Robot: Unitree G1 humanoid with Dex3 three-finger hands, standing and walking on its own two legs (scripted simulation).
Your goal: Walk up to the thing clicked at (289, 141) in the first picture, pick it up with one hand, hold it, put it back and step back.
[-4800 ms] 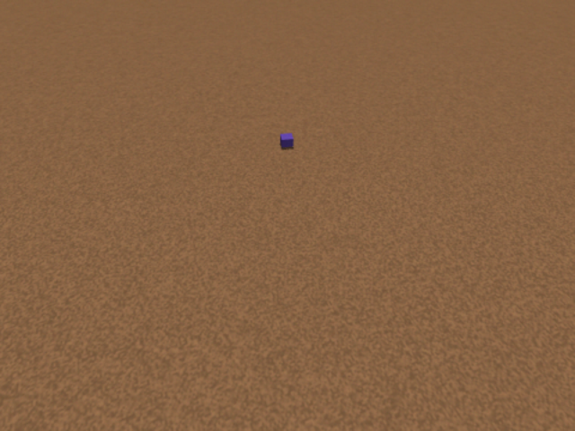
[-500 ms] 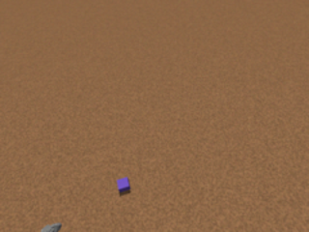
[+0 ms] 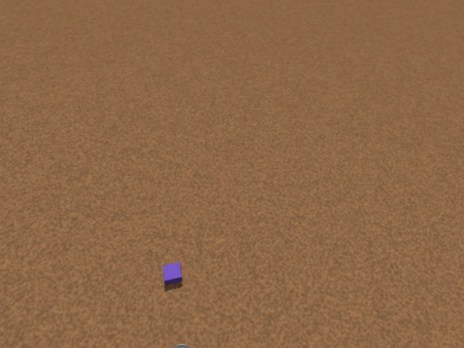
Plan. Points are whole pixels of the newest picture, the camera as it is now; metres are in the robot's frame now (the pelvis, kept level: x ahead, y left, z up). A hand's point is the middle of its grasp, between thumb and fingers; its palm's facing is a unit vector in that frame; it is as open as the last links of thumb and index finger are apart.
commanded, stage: walk up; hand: left
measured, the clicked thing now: (172, 273) +0.51 +0.23 -0.73
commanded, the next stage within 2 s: none
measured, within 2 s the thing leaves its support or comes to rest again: neither
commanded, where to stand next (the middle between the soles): +0.13 -0.01 m, yaw +0 degrees
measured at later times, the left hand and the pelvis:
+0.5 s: hand out of the picture +0.06 +0.25 -0.14, palm faces +0.00 -0.94 -0.35, open 7.4 cm; pelvis +0.01 -0.01 +0.02, yaw +1 degrees
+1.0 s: hand out of the picture +0.13 +0.25 -0.13, palm faces -0.01 -0.94 -0.34, open 7.4 cm; pelvis +0.04 -0.01 +0.02, yaw +0 degrees
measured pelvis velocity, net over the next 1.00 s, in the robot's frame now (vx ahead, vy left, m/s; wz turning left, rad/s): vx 0.04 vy -0.01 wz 0.00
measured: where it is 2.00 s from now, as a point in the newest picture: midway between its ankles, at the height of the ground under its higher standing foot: outside the picture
